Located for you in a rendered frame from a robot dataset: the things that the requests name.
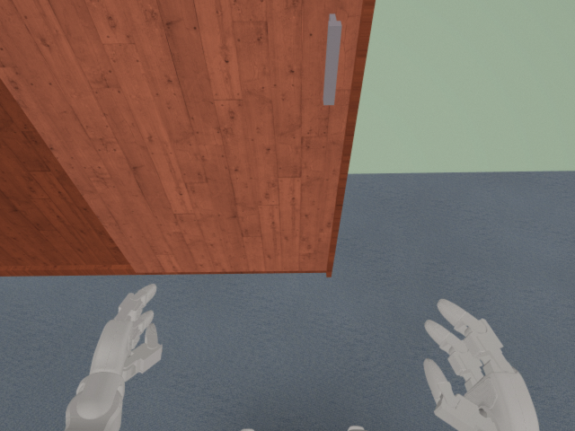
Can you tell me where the robot left hand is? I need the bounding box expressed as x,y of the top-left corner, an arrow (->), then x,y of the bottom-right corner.
89,284 -> 163,382

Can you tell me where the wardrobe door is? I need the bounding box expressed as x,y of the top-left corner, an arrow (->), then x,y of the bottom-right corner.
0,78 -> 130,266
0,0 -> 363,273

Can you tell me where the robot right hand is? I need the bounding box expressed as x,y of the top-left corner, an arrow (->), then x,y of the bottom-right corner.
423,299 -> 540,431

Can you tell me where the handle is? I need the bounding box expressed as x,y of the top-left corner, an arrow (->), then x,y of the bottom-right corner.
323,13 -> 342,105

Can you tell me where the left robot forearm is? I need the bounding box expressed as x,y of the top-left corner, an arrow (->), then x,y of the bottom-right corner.
65,372 -> 125,431

